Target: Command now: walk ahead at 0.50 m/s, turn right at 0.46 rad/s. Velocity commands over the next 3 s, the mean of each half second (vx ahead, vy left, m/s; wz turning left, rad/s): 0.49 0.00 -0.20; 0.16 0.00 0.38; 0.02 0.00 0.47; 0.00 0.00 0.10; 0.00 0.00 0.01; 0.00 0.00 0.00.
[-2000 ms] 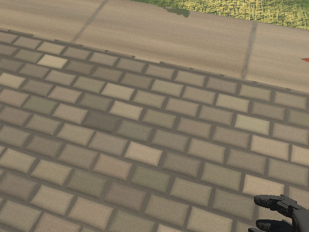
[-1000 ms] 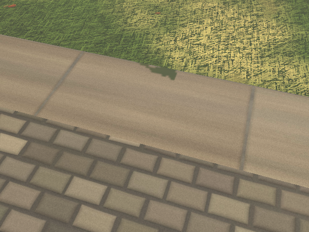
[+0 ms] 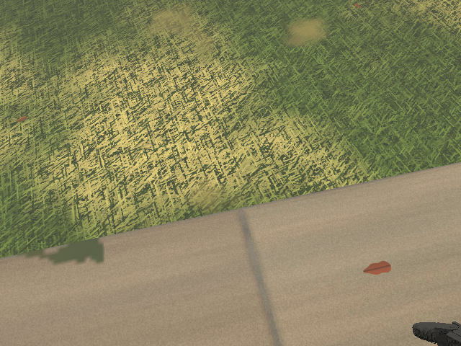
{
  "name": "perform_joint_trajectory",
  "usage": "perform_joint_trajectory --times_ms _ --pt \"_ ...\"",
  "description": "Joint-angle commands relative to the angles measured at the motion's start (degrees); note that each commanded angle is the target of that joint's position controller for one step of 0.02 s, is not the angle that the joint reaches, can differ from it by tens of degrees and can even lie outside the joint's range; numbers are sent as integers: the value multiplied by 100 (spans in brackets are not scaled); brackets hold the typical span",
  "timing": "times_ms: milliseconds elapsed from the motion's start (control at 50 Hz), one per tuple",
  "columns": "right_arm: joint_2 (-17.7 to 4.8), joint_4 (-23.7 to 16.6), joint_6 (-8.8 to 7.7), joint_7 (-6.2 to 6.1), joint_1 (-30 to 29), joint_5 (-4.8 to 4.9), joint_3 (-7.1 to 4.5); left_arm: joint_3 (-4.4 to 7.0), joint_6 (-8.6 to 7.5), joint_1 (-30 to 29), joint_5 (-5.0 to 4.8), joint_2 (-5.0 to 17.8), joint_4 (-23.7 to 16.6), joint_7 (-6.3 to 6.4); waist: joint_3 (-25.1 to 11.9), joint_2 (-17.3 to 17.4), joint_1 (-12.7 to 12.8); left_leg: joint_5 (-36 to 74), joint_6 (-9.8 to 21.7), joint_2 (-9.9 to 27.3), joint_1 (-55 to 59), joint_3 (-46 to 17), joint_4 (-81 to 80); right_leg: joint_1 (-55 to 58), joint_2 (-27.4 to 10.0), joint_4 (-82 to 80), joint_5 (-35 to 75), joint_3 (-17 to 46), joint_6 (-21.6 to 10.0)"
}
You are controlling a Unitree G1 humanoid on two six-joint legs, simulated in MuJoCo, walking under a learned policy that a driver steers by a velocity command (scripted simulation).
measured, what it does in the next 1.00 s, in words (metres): walks ahead: left foot, then right foot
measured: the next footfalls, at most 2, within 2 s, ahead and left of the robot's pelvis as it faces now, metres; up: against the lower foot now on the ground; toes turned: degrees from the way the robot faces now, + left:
left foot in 0.16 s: +0.28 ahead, +0.15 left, +0.00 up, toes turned -5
right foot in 0.60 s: +0.52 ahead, -0.11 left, +0.00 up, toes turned -4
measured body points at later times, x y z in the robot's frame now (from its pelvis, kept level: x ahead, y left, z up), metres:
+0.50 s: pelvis +0.29 +0.05 +0.00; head +0.31 +0.04 +0.45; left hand +0.49 +0.24 -0.11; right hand +0.26 -0.19 -0.14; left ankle +0.24 +0.15 -0.75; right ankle +0.44 -0.12 -0.70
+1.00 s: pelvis +0.42 +0.04 -0.01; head +0.45 +0.05 +0.44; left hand +0.55 +0.35 -0.09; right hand +0.58 -0.20 -0.12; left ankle +0.43 +0.14 -0.75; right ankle +0.48 -0.11 -0.75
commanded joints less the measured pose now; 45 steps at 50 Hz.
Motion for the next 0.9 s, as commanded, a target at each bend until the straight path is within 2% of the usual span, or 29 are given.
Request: perform_joint_trajectory --times_ms 20,100,140,160,180,200,220,240,260,280,300,340,360,400,440,500,560,580,600,620,640,660,680,700,720,740,800,840,900 --pt "-350 -473 -117 71 -548 57 -39 244 -63 176 -23 913 -214 45 -126 -723 90 623 40 -290 746 279 -549 -430 -1292 -480 786 893 -694" --pt "-562 -513 -223 156 -466 45 -101 229 -1 346 6 872 -59 75 -100 -898 12 -188 361 -322 763 301 -878 400 -1664 80 1310 1314 -615" --pt "-768 -298 -272 120 325 12 -220 191 39 211 17 794 -88 67 -464 -957 -419 -339 654 -470 1825 519 -1180 483 -1402 883 2561 1163 -433" --pt "-994 -175 -296 95 1141 -60 -294 101 36 138 64 608 -174 52 -1194 -711 -805 -157 1012 114 3188 -15 -919 -31 -1116 2110 2405 884 -252" --pt "-1474 -2 -250 83 1990 -115 -440 1 -23 851 -21 299 -203 49 -2130 604 -764 -922 1908 1308 5385 -2140 -1010 -1954 -329 4161 721 251 235" --pt "-1186 200 -205 164 2259 66 -390 -32 -72 988 -78 393 -167 53 -2149 1407 -803 -2248 2189 1782 5776 -3793 -1846 -3149 -101 5162 -2027 317 352" --pt "-788 149 -181 168 1979 169 -268 73 -90 428 -136 839 -225 43 -1246 724 -892 -3022 1929 1647 5152 -3363 -1979 -3713 -419 5602 -1754 484 312" --pt "-629 52 -129 150 1594 112 -205 70 -98 -79 -103 866 -345 43 -708 279 -831 -2820 1726 1421 4395 -2609 -2068 -3732 -683 5538 -1298 231 287" --pt "-500 36 -92 142 1316 49 -148 70 -119 -382 -9 809 -433 31 -274 86 -698 -2287 1669 1178 3661 -2060 -2253 -3636 -887 5156 -949 49 292" --pt "331 24 -203 -20 1591 -381 185 -220 -263 -88 989 66 -110 -214 -196 566 -702 -2253 1713 804 3319 -1555 -2565 -3549 -881 5131 -524 148 224" --pt "364 -25 -203 -81 1478 -347 195 -213 -277 -89 1015 -36 -98 -325 -154 515 -583 -2003 1696 755 3092 -1392 -2697 -3426 -919 4840 -464 67 243" --pt "36 -92 -232 -61 1336 -235 114 -149 -280 -281 712 199 -113 -407 -261 296 -477 -1714 1724 632 2852 -927 -2829 -3302 -994 4230 -406 -143 365" --pt "-158 -74 -249 -21 1406 -243 65 -153 -266 -406 657 249 -139 -414 -284 242 -475 -1504 1763 622 2731 -730 -2881 -3269 -1056 3930 -123 -268 437" --pt "-349 -35 -245 82 1614 -336 9 -271 -213 -721 662 100 -185 -412 -249 43 -584 -932 1896 670 2673 -453 -2923 -3271 -1186 3102 570 -452 559" --pt "-415 6 -227 218 1707 -344 -13 -370 -170 -1015 600 -12 -264 -423 -176 -26 -649 -464 1935 627 2389 -150 -2903 -2863 -1170 2380 1064 -607 515" --pt "-533 127 -222 357 1881 -252 -62 -355 -199 -1491 485 182 -491 -442 -257 50 -620 1266 1855 538 2398 -97 -2316 -2325 -904 1722 1499 -664 446" --pt "-755 203 -218 356 1893 -192 -160 -278 -339 -1706 345 479 -533 -316 -357 91 -476 2041 1470 464 2806 -210 -1699 -1868 -717 917 2078 -630 302" --pt "-768 208 -218 343 1861 -165 -165 -214 -389 -1546 284 645 -488 -265 -464 52 -299 2398 1252 303 2698 -188 -1411 -1261 -658 638 2492 -722 63" --pt "-686 158 -245 345 1882 -157 -139 -88 -445 -1095 207 986 -372 -208 -860 -83 -101 2668 888 -46 2360 -64 -954 -113 -777 678 3481 -703 -335" --pt "21 -22 -261 316 2345 -146 73 -1 -468 -343 184 1455 -340 -121 -2315 -1029 -89 932 405 -577 1471 304 322 2129 -2225 1001 6058 393 -1593" --pt "334 -56 -268 287 2978 -241 206 -23 -347 322 274 1361 -286 -91 -3671 -1783 -67 -3676 109 -1110 493 566 1994 3665 -3879 649 6158 2409 -2844" --pt "-152 -38 -164 257 2372 -280 28 14 -329 619 407 1120 -153 22 -2722 -914 231 -4123 161 -692 256 178 2939 2518 -3489 366 4474 2039 -2080" --pt "-163 -132 -115 132 2093 -295 -10 79 -345 -24 261 1227 -232 112 -1629 -1046 -50 -3868 168 -437 -9 327 3100 1247 -3149 -47 2962 1299 -1567" --pt "-299 3 -49 12 2213 -366 -52 -10 -332 -695 128 804 -401 166 -1206 -921 -322 -3636 78 -191 248 373 2868 399 -2845 -412 2318 855 -1266" --pt "-120 32 5 -18 2269 -425 9 -85 -315 -982 105 557 -469 194 -1014 -950 -519 -3451 15 -63 537 348 2564 -90 -2672 -604 2262 477 -1105" --pt "-34 20 44 25 2253 -447 56 -45 -308 -1129 191 571 -591 231 -965 -939 -576 -3219 -44 -60 875 525 2625 -491 -2540 -744 2377 136 -1054" --pt "-45 62 113 343 2282 -299 74 211 -353 -1505 307 998 -846 262 -1013 -767 -672 -2518 -31 -247 1600 1106 1751 -973 -2072 -942 2173 -891 -864" --pt "-112 -67 107 473 2003 -277 104 344 -342 -1394 365 1152 -848 251 -924 -811 -575 -2138 94 -93 1526 966 1260 -776 -2293 -902 1854 -828 -841" --pt "-220 -199 78 511 1847 -184 123 390 -350 -1456 422 1056 -893 187 -870 -751 -582 -1650 363 93 1449 698 571 -429 -2717 -726 1380 -559 -812"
